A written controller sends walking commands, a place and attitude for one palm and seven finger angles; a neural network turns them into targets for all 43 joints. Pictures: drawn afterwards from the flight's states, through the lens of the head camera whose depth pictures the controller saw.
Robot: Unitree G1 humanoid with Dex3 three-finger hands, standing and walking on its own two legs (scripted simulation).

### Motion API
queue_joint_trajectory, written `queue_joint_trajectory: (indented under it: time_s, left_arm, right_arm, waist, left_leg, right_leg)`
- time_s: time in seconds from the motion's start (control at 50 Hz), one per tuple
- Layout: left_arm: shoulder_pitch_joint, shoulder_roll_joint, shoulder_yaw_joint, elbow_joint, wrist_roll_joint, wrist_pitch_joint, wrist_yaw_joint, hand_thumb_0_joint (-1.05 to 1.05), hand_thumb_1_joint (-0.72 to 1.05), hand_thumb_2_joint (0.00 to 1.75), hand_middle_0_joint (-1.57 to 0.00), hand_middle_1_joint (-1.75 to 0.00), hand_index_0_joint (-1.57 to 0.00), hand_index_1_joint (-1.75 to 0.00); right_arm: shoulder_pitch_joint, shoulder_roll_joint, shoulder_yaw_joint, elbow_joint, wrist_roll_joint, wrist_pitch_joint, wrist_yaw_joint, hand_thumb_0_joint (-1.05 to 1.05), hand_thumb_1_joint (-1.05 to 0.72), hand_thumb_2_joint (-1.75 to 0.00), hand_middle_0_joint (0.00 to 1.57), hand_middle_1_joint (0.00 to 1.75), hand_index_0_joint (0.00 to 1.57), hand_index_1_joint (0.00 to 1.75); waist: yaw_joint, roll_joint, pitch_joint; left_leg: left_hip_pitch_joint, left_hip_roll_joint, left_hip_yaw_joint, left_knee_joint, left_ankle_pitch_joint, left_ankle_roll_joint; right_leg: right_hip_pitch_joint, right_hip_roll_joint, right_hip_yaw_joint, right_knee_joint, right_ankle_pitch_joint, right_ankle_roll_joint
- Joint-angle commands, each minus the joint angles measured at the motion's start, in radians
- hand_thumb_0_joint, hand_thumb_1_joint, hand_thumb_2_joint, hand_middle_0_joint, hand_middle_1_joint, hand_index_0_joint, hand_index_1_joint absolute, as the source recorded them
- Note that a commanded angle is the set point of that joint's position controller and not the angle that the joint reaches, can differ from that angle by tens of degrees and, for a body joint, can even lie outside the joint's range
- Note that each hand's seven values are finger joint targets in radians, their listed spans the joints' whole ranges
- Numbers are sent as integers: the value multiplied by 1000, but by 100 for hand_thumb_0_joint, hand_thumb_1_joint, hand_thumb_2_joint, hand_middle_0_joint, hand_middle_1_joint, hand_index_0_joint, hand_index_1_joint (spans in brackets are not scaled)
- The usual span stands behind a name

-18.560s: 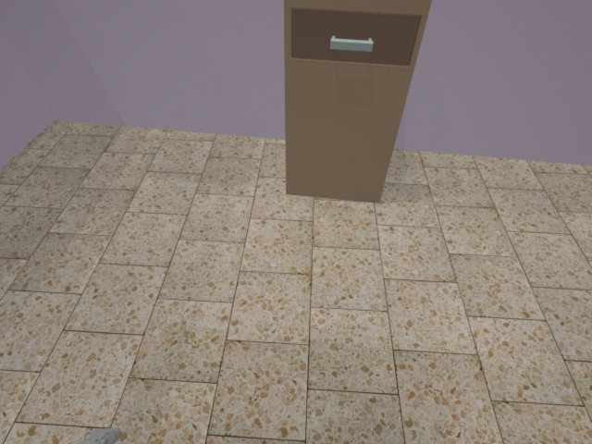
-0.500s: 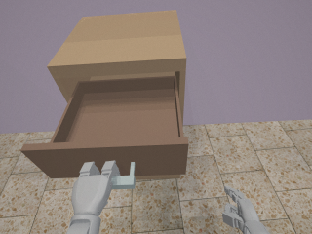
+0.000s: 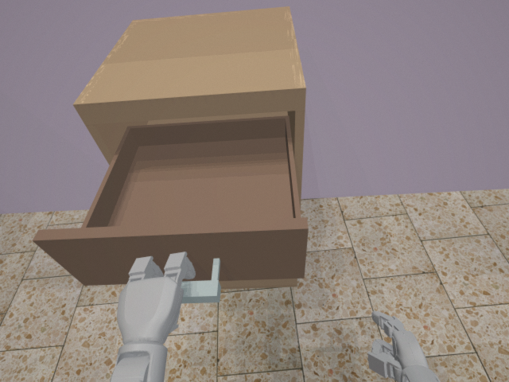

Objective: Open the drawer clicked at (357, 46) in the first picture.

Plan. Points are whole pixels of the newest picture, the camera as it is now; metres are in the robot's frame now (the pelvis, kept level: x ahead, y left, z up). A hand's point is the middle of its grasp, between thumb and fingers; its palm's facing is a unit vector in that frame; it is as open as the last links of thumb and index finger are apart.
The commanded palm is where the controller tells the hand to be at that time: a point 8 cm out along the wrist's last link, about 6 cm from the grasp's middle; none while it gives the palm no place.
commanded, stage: open the thumb to release the handle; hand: left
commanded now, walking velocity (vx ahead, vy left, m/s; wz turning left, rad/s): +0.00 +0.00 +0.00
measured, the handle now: (177, 279) +0.27 +0.17 +0.02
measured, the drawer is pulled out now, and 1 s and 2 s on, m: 0.29 0.29 0.28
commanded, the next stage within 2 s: lift the hand off the handle in 0.26 s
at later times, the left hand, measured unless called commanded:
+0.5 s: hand (166, 317) +0.21 +0.17 +0.00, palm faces +0.05 -0.12 -0.99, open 13.7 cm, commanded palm +0.19 +0.18 +0.05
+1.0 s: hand (154, 299) +0.22 +0.18 +0.05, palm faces +0.10 -0.13 -0.99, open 13.8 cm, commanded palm +0.19 +0.18 +0.10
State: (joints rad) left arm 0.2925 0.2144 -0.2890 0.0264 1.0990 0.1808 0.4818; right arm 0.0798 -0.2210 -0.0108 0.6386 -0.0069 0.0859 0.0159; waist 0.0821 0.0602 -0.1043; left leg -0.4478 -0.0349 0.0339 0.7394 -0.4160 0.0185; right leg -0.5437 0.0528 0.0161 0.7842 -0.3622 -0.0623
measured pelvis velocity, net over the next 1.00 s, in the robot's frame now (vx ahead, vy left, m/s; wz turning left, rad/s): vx -0.02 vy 0.00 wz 0.00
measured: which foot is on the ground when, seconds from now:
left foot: down 0.00-1.00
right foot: down 0.00-1.00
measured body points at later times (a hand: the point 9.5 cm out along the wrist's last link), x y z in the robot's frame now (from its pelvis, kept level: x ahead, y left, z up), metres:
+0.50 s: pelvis -0.01 +0.00 +0.00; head +0.00 -0.04 +0.45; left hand +0.20 +0.18 +0.06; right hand +0.21 -0.21 -0.10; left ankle -0.03 +0.11 -0.71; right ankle +0.02 -0.08 -0.71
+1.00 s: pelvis -0.02 +0.00 +0.01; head -0.02 -0.04 +0.46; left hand +0.21 +0.18 +0.10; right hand +0.21 -0.20 -0.08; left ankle -0.03 +0.11 -0.71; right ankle +0.02 -0.08 -0.71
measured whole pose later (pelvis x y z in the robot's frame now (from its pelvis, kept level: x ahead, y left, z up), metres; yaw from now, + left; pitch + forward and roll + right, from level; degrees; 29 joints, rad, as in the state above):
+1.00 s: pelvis -0.02 +0.00 +0.01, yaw +0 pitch +2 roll +2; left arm 0.20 0.26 -0.29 -0.01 1.05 0.22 0.36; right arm 0.07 -0.23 0.00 0.64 0.01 0.10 -0.01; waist 0.09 0.08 -0.07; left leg -0.32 -0.04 0.02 0.62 -0.34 0.02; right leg -0.41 0.05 0.01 0.65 -0.28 -0.06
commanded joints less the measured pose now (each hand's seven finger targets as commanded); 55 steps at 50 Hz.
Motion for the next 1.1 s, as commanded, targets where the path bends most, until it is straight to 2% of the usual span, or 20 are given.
queue_joint_trajectory:
  time_s: [0.0, 0.1, 0.14, 0.24, 0.32, 0.34, 0.36, 0.42, 0.5, 0.52, 0.56, 0.6, 0.72, 0.8, 0.84, 0.88, 0.92, 1.0, 1.02, 1.08]
  left_arm:
    - [-76, 133, 120, -149, 0, 27, 9, 0, -1, 51, -33, -125, -33, -125]
    - [-55, 122, 102, -177, 2, 16, -11, 0, -36, 36, -31, -122, -31, -122]
    - [-49, 144, 130, -162, -4, 8, -12, 0, -50, 30, -30, -120, -30, -120]
    - [-64, 145, 142, -171, 7, -14, -3, 0, -50, 30, -30, -120, -30, -120]
    - [-120, 142, 138, -150, 9, -12, 5, 0, -50, 30, -30, -120, -30, -120]
    - [-111, 83, 81, -122, 12, -11, 4, 0, -50, 30, -30, -120, -30, -120]
    - [-126, 102, 97, -113, 10, -12, 4, 0, -50, 30, -30, -120, -30, -120]
    - [-164, 125, 117, -126, 15, -8, 15, 0, -50, 30, -30, -120, -30, -120]
    - [-234, 104, 81, -94, 22, 7, 13, 0, -50, 30, -30, -120, -30, -120]
    - [-235, 123, 105, -80, 19, 11, 14, 0, -50, 30, -30, -120, -30, -120]
    - [-238, 108, 85, -82, 17, 12, 12, 0, -50, 30, -30, -120, -30, -120]
    - [-226, 106, 87, -67, 6, 14, 4, 0, -50, 30, -30, -120, -30, -120]
    - [-229, 154, 122, -182, -6, 5, -5, 0, -50, 30, -30, -120, -30, -120]
    - [-262, 140, 100, -221, -5, 4, -21, 0, -50, 30, -30, -120, -30, -120]
    - [-264, 131, 82, -252, -12, 11, -35, 0, -50, 30, -30, -120, -30, -120]
    - [-238, 122, 71, -231, -23, 24, -57, 0, -50, 30, -30, -120, -30, -120]
    - [-270, 157, 101, -229, -34, 37, -79, 0, -50, 30, -30, -120, -30, -120]
    - [-296, 145, 68, -276, -39, 49, -127, 0, -50, 30, -30, -120, -30, -120]
    - [-272, 173, 99, -279, -46, 51, -138, 0, -50, 30, -30, -120, -30, -120]
    - [-332, 159, 70, -350, -44, 34, -159, 0, -50, 30, -30, -120, -30, -120]
  right_arm:
    - [-169, -74, -17, -172, 9, -49, -18, 0, -90, -90, 20, 30, 20, 30]
    - [-166, -71, -14, -180, 8, -46, -12, 0, -90, -90, 20, 30, 20, 30]
    - [-168, -70, -11, -181, 7, -47, -18, 0, -90, -90, 20, 30, 20, 30]
    - [-172, -68, -15, -190, 2, -48, -20, 0, -90, -90, 20, 30, 20, 30]
    - [-167, -72, -21, -181, 0, -48, -20, 0, -90, -90, 20, 30, 20, 30]
    - [-162, -68, -21, -182, -1, -52, -18, 0, -90, -90, 20, 30, 20, 30]
    - [-161, -71, -24, -176, 3, -52, -19, 0, -90, -90, 20, 30, 20, 30]
    - [-163, -76, -29, -176, 0, -52, -21, 0, -90, -90, 20, 30, 20, 30]
    - [-167, -77, -26, -163, 3, -47, -27, 0, -90, -90, 20, 30, 20, 30]
    - [-169, -77, -28, -163, 5, -47, -30, 0, -90, -90, 20, 30, 20, 30]
    - [-166, -74, -27, -160, 5, -48, -31, 0, -90, -90, 20, 30, 20, 30]
    - [-165, -76, -26, -156, 8, -48, -33, 0, -90, -90, 20, 30, 20, 30]
    - [-184, -72, -26, -175, 6, -41, -35, 0, -90, -90, 20, 30, 20, 30]
    - [-191, -68, -23, -172, 3, -38, -31, 0, -90, -90, 20, 30, 20, 30]
    - [-191, -69, -20, -179, 5, -38, -27, 0, -90, -90, 20, 30, 20, 30]
    - [-199, -67, -17, -177, 9, -36, -27, 0, -90, -90, 20, 30, 20, 30]
    - [-208, -72, -16, -173, 14, -32, -30, 0, -90, -90, 20, 30, 20, 30]
    - [-214, -71, -9, -174, 15, -29, -27, 0, -90, -90, 20, 30, 20, 30]
    - [-221, -70, -7, -180, 18, -29, -28, 0, -90, -90, 20, 30, 20, 30]
    - [-222, -68, -4, -177, 11, -25, -25, 0, -90, -90, 20, 30, 20, 30]
  waist:
    - [8, -163, -166]
    - [14, -97, -152]
    - [15, -121, -135]
    - [19, -92, -124]
    - [3, -98, -124]
    - [2, -113, -123]
    - [-3, -115, -111]
    - [3, -105, -163]
    - [-7, -113, -149]
    - [-8, -126, -141]
    - [-4, -113, -158]
    - [-1, -141, -157]
    - [15, -93, -179]
    - [6, -80, -130]
    - [10, -67, -147]
    - [14, -95, -112]
    - [11, -129, -106]
    - [16, -118, -100]
    - [22, -110, -92]
    - [20, -57, -97]
  left_leg:
    - [-12, -28, -25, -97, 236, 4]
    - [17, -26, -23, -112, 236, 4]
    - [7, -27, -23, -116, 208, 5]
    - [8, -31, -22, -117, 179, 5]
    - [14, -27, -28, -117, 174, 5]
    - [11, -27, -27, -112, 176, 7]
    - [9, -25, -29, -114, 172, 7]
    - [17, -26, -29, -111, 192, 6]
    - [6, -28, -28, -117, 167, 7]
    - [10, -25, -30, -118, 166, 8]
    - [22, -26, -29, -118, 185, 9]
    - [10, -27, -29, -124, 183, 9]
    - [45, -27, -30, -143, 199, 11]
    - [74, -23, -34, -163, 189, 13]
    - [97, -19, -33, -175, 195, 16]
    - [99, -19, -32, -189, 199, 17]
    - [106, -16, -30, -203, 195, 18]
    - [139, -17, -26, -231, 216, 23]
    - [148, -12, -28, -237, 221, 22]
    - [178, -13, -30, -257, 239, 23]
  right_leg:
    - [263, -33, 108, -149, 381, 24]
    - [255, -27, 103, -166, 314, 15]
    - [255, -26, 110, -185, 269, 17]
    - [233, -26, 125, -205, 184, 12]
    - [215, -25, 118, -212, 157, 11]
    - [209, -26, 104, -204, 162, 14]
    - [199, -26, 104, -207, 160, 13]
    - [224, -26, 103, -193, 199, 12]
    - [210, -31, 103, -201, 160, 15]
    - [204, -27, 100, -208, 150, 13]
    - [218, -28, 93, -198, 187, 13]
    - [233, -31, 96, -200, 199, 17]
    - [266, -31, 102, -217, 185, 11]
    - [242, -29, 96, -246, 113, 9]
    - [261, -30, 92, -255, 105, 9]
    - [270, -31, 94, -274, 109, 13]
    - [291, -34, 108, -299, 95, 18]
    - [322, -35, 100, -315, 112, 21]
    - [328, -34, 101, -322, 113, 19]
    - [340, -31, 91, -324, 125, 14]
